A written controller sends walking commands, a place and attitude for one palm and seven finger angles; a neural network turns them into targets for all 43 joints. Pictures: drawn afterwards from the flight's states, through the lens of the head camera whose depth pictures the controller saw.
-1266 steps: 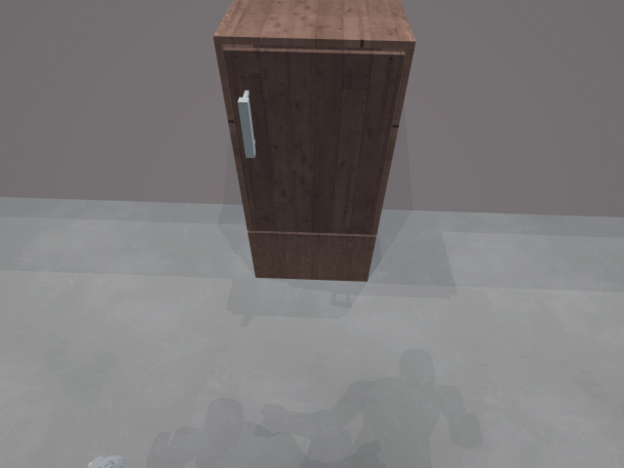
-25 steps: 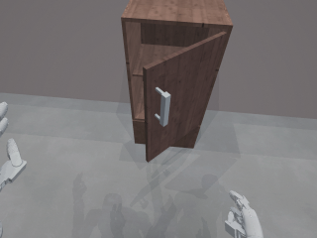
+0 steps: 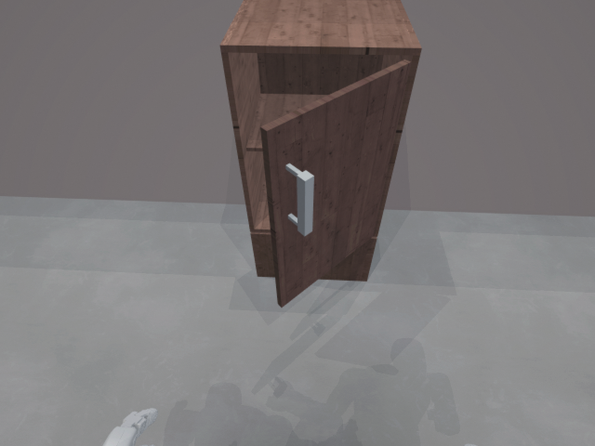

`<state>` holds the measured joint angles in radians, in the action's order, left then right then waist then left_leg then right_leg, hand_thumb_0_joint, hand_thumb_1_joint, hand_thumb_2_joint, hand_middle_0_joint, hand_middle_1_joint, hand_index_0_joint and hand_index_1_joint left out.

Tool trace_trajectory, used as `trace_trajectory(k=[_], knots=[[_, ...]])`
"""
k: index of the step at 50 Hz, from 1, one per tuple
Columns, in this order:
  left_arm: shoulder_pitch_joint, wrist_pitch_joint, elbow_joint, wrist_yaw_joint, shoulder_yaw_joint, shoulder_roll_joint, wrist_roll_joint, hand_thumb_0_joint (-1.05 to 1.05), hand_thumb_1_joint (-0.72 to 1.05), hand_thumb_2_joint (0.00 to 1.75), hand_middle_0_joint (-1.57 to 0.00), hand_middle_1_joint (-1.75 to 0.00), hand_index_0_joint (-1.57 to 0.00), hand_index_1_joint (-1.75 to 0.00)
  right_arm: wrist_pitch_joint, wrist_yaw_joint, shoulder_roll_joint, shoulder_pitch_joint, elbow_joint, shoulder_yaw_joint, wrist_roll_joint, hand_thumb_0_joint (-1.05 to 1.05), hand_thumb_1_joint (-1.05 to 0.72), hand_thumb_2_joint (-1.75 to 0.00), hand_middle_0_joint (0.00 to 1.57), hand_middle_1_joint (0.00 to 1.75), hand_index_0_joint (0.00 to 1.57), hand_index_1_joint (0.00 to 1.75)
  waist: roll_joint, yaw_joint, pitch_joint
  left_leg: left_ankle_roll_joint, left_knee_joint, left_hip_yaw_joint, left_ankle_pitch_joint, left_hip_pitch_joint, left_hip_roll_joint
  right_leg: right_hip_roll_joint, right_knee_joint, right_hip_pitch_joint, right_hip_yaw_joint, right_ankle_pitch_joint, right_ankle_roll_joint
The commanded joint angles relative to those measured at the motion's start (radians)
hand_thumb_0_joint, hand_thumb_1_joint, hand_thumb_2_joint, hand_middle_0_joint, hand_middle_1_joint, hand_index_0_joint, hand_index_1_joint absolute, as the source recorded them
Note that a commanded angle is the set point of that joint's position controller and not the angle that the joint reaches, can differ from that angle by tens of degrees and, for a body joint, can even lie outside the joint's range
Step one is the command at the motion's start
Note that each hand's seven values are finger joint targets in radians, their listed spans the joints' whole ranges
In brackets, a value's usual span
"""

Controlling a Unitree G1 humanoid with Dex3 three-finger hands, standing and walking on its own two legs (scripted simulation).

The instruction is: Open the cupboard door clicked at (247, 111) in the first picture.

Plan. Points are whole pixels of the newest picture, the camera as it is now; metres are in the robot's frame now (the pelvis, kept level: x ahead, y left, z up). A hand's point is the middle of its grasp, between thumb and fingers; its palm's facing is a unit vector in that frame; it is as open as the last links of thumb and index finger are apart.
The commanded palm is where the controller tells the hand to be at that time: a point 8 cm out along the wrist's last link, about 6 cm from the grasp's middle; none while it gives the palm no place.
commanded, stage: let the arm hang, fingers relaxed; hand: left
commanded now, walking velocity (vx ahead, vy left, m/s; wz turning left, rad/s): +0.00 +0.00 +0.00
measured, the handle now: (298, 200) +0.58 +0.02 -0.03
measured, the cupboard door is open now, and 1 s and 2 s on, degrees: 45 45 45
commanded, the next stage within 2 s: look to check the result in 0.88 s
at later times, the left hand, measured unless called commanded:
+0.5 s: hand out of the picture -0.07 +0.16 -0.16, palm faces +0.07 -0.97 -0.22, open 7.4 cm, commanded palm none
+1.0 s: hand out of the picture +0.02 +0.14 -0.16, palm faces +0.06 -0.98 -0.19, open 7.4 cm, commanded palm none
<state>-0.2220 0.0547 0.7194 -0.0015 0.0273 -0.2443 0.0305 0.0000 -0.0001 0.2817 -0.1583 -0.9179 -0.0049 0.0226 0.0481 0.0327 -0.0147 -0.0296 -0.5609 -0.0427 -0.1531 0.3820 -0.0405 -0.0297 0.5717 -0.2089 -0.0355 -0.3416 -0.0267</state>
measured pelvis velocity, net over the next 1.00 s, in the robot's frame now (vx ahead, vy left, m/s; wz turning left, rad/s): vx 0.03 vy -0.02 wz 0.01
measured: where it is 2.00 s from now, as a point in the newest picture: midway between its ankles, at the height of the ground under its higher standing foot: outside the picture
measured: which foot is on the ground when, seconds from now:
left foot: down 0.00-1.00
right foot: down 0.00-1.00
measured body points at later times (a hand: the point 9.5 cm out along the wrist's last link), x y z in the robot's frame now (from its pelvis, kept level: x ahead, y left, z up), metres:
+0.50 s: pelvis +0.01 -0.01 +0.01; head +0.02 -0.03 +0.46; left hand -0.07 +0.21 -0.14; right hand +0.00 -0.21 -0.16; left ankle +0.09 +0.09 -0.73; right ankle -0.02 -0.11 -0.73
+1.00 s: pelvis +0.03 -0.02 +0.01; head +0.04 -0.03 +0.46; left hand +0.01 +0.19 -0.15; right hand +0.02 -0.23 -0.16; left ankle +0.09 +0.09 -0.73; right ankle -0.02 -0.11 -0.73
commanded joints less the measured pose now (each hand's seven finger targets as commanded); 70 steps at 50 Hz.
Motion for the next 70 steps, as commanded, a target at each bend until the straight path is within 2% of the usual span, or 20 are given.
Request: trace_trajectory(k=[1,2,3,4,6,8,9,11,13,18,21,23,29,35,38,40,50,55,65,70], knots=[[0.029,-0.037,0.083,-0.020,0.010,-0.116,-0.014,0.00,0.90,0.90,-0.20,-0.30,-0.20,-0.30,-0.013,0.011,0.049,-0.044,0.001,-0.007,0.010,0.00,-0.90,-0.90,0.20,0.30,0.20,0.30,0.058,-0.003,-0.058,-0.009,0.143,-0.149,-0.047,-0.114,0.102,0.107,-0.188,-0.139,0.129,-0.094,-0.057],[-0.017,-0.036,0.137,-0.020,0.011,-0.110,-0.017,0.00,0.90,0.90,-0.20,-0.30,-0.20,-0.30,-0.009,0.015,0.055,-0.039,-0.016,-0.004,0.011,0.00,-0.90,-0.90,0.20,0.30,0.20,0.30,0.127,-0.025,-0.051,-0.022,0.217,-0.196,-0.090,-0.066,0.123,0.081,-0.157,-0.064,0.112,-0.060,-0.039],[-0.058,-0.037,0.186,-0.020,0.013,-0.104,-0.019,0.00,0.90,0.90,-0.20,-0.30,-0.20,-0.30,-0.006,0.020,0.056,-0.034,-0.030,-0.003,0.009,0.00,-0.90,-0.90,0.20,0.30,0.20,0.30,0.153,-0.043,-0.041,-0.031,0.261,-0.218,-0.141,-0.034,0.137,0.076,-0.149,-0.005,0.097,-0.030,-0.031],[-0.089,-0.038,0.222,-0.021,0.021,-0.096,-0.016,0.00,0.90,0.90,-0.20,-0.30,-0.20,-0.30,-0.006,0.026,0.056,-0.036,-0.040,-0.006,0.008,0.00,-0.90,-0.90,0.20,0.30,0.20,0.30,0.149,-0.054,-0.036,-0.035,0.278,-0.226,-0.167,-0.022,0.140,0.073,-0.158,0.032,0.088,-0.014,-0.029],[-0.128,-0.041,0.284,-0.019,0.020,-0.068,-0.020,0.00,0.90,0.90,-0.20,-0.30,-0.20,-0.30,-0.007,0.031,0.035,-0.059,-0.069,-0.009,0.006,0.00,-0.90,-0.90,0.20,0.30,0.20,0.30,0.156,-0.054,0.014,-0.031,0.289,-0.209,-0.197,-0.055,0.131,0.078,-0.174,0.067,0.083,0.008,-0.033],[-0.144,-0.047,0.325,-0.019,0.014,-0.052,-0.022,0.00,0.90,0.90,-0.20,-0.30,-0.20,-0.30,-0.008,0.035,0.019,-0.092,-0.100,-0.011,0.002,0.00,-0.90,-0.90,0.20,0.30,0.20,0.30,0.118,-0.045,0.038,-0.025,0.275,-0.183,-0.168,-0.096,0.123,0.086,-0.199,0.068,0.086,0.024,-0.036],[-0.149,-0.050,0.339,-0.020,0.013,-0.046,-0.021,0.00,0.90,0.90,-0.20,-0.30,-0.20,-0.30,-0.009,0.037,0.015,-0.107,-0.107,-0.014,-0.001,0.00,-0.90,-0.90,0.20,0.30,0.20,0.30,0.055,-0.043,0.028,-0.024,0.259,-0.172,-0.137,-0.116,0.121,0.088,-0.217,0.055,0.085,0.029,-0.037],[-0.151,-0.053,0.366,-0.023,0.005,-0.027,-0.022,0.00,0.90,0.90,-0.20,-0.30,-0.20,-0.30,-0.012,0.039,-0.003,-0.137,-0.132,-0.016,-0.002,0.00,-0.90,-0.90,0.20,0.30,0.20,0.30,-0.003,-0.029,0.003,-0.020,0.235,-0.149,-0.104,-0.142,0.113,0.099,-0.243,0.014,0.093,0.018,-0.040],[-0.158,-0.053,0.385,-0.027,0.000,-0.016,-0.023,0.00,0.90,0.90,-0.20,-0.30,-0.20,-0.30,-0.017,0.040,-0.016,-0.159,-0.152,-0.016,-0.003,0.00,-0.90,-0.90,0.20,0.30,0.20,0.30,-0.033,-0.021,-0.037,-0.017,0.223,-0.138,-0.099,-0.155,0.109,0.103,-0.259,-0.029,0.093,-0.013,-0.042],[-0.190,-0.053,0.416,-0.035,-0.006,0.004,-0.025,0.00,0.90,0.90,-0.20,-0.30,-0.20,-0.30,-0.024,0.041,-0.046,-0.192,-0.181,-0.014,-0.002,0.00,-0.90,-0.90,0.20,0.30,0.20,0.30,-0.075,-0.014,-0.073,-0.015,0.202,-0.116,-0.089,-0.166,0.103,0.107,-0.275,-0.075,0.101,-0.065,-0.045],[-0.207,-0.052,0.424,-0.037,-0.004,0.013,-0.024,0.00,0.90,0.90,-0.20,-0.30,-0.20,-0.30,-0.023,0.041,-0.058,-0.196,-0.191,-0.011,0.000,0.00,-0.90,-0.90,0.20,0.30,0.20,0.30,-0.051,-0.019,-0.091,-0.018,0.211,-0.119,-0.107,-0.147,0.103,0.103,-0.263,-0.078,0.098,-0.074,-0.044],[-0.214,-0.051,0.425,-0.039,-0.003,0.018,-0.023,0.00,0.90,0.90,-0.20,-0.30,-0.20,-0.30,-0.022,0.041,-0.066,-0.196,-0.193,-0.010,0.001,0.00,-0.90,-0.90,0.20,0.30,0.20,0.30,-0.071,-0.023,-0.108,-0.019,0.215,-0.117,-0.113,-0.130,0.101,0.103,-0.264,-0.078,0.101,-0.077,-0.043],[-0.207,-0.058,0.415,-0.043,-0.001,0.026,-0.024,0.00,0.90,0.90,-0.20,-0.30,-0.20,-0.30,-0.017,0.039,-0.087,-0.201,-0.202,-0.007,0.001,0.00,-0.90,-0.90,0.20,0.30,0.20,0.30,-0.081,-0.025,-0.110,-0.012,0.168,-0.084,-0.022,-0.152,0.087,0.120,-0.279,-0.086,0.106,-0.055,-0.046],[-0.181,-0.061,0.406,-0.045,0.003,0.037,-0.026,0.00,0.90,0.90,-0.20,-0.30,-0.20,-0.30,-0.007,0.043,-0.093,-0.191,-0.207,-0.004,0.003,0.00,-0.90,-0.90,0.20,0.30,0.20,0.30,-0.015,-0.029,-0.114,-0.013,0.176,-0.092,0.037,-0.136,0.099,0.115,-0.255,-0.037,0.095,0.037,-0.043],[-0.172,-0.060,0.405,-0.044,0.006,0.036,-0.028,0.00,0.90,0.90,-0.20,-0.30,-0.20,-0.30,-0.003,0.045,-0.089,-0.189,-0.204,-0.003,0.003,0.00,-0.90,-0.90,0.20,0.30,0.20,0.30,-0.009,-0.033,-0.097,-0.015,0.184,-0.097,0.055,-0.130,0.102,0.112,-0.245,0.001,0.092,0.075,-0.041],[-0.173,-0.061,0.406,-0.044,0.005,0.038,-0.027,0.00,0.90,0.90,-0.20,-0.30,-0.20,-0.30,-0.001,0.047,-0.087,-0.184,-0.202,-0.003,0.002,0.00,-0.90,-0.90,0.20,0.30,0.20,0.30,-0.035,-0.035,-0.094,-0.017,0.174,-0.092,0.084,-0.135,0.105,0.116,-0.251,0.013,0.091,0.103,-0.038],[-0.156,-0.063,0.394,-0.045,0.007,0.027,-0.028,0.00,0.90,0.90,-0.20,-0.30,-0.20,-0.30,-0.002,0.048,-0.076,-0.176,-0.202,-0.005,-0.001,0.00,-0.90,-0.90,0.20,0.30,0.20,0.30,-0.062,-0.029,-0.066,-0.016,0.157,-0.083,0.130,-0.180,0.106,0.121,-0.258,0.036,0.090,0.166,-0.034],[-0.160,-0.063,0.397,-0.046,0.005,0.023,-0.029,0.00,0.90,0.90,-0.20,-0.30,-0.20,-0.30,0.000,0.049,-0.069,-0.164,-0.205,-0.004,-0.002,0.00,-0.90,-0.90,0.20,0.30,0.20,0.30,-0.045,-0.030,-0.059,-0.017,0.159,-0.084,0.155,-0.197,0.108,0.120,-0.255,0.044,0.088,0.186,-0.033],[-0.158,-0.063,0.402,-0.045,0.001,0.018,-0.028,0.00,0.90,0.90,-0.20,-0.30,-0.20,-0.30,0.000,0.049,-0.051,-0.138,-0.206,-0.004,-0.003,0.00,-0.90,-0.90,0.20,0.30,0.20,0.30,-0.059,-0.030,-0.078,-0.016,0.168,-0.082,0.146,-0.215,0.109,0.119,-0.269,0.036,0.090,0.181,-0.029],[-0.155,-0.066,0.402,-0.045,0.004,0.011,-0.027,0.00,0.90,0.90,-0.20,-0.30,-0.20,-0.30,0.004,0.050,-0.045,-0.131,-0.205,-0.004,-0.003,0.00,-0.90,-0.90,0.20,0.30,0.20,0.30,-0.059,-0.031,-0.050,-0.017,0.163,-0.076,0.176,-0.225,0.111,0.124,-0.266,0.063,0.089,0.231,-0.026]])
